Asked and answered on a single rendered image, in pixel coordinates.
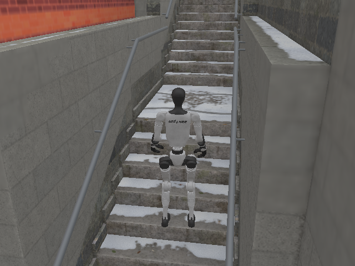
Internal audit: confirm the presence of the right robot upper arm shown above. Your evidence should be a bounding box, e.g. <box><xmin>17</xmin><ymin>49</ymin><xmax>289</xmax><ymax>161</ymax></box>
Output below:
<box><xmin>190</xmin><ymin>112</ymin><xmax>203</xmax><ymax>142</ymax></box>

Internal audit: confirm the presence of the left robot upper arm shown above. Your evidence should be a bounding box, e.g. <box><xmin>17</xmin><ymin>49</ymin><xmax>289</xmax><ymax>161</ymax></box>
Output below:
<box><xmin>153</xmin><ymin>111</ymin><xmax>166</xmax><ymax>141</ymax></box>

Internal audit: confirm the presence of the robot right thigh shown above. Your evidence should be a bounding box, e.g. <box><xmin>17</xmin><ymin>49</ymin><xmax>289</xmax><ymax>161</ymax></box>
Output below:
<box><xmin>185</xmin><ymin>154</ymin><xmax>197</xmax><ymax>192</ymax></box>

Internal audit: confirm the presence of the robot right hand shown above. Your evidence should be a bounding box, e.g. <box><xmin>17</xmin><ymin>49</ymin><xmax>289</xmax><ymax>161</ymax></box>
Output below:
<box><xmin>194</xmin><ymin>148</ymin><xmax>206</xmax><ymax>158</ymax></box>

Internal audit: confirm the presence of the left robot forearm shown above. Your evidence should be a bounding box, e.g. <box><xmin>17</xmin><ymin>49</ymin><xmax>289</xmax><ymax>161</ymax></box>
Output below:
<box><xmin>151</xmin><ymin>134</ymin><xmax>159</xmax><ymax>148</ymax></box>

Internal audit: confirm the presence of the robot torso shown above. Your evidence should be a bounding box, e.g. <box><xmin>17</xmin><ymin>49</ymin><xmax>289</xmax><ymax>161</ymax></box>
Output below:
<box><xmin>165</xmin><ymin>110</ymin><xmax>191</xmax><ymax>166</ymax></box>

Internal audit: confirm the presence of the robot left hand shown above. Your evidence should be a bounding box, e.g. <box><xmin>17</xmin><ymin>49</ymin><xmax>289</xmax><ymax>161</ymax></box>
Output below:
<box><xmin>151</xmin><ymin>144</ymin><xmax>164</xmax><ymax>153</ymax></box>

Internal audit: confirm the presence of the right robot forearm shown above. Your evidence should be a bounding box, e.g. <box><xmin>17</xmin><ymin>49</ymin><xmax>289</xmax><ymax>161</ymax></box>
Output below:
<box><xmin>198</xmin><ymin>134</ymin><xmax>206</xmax><ymax>151</ymax></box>

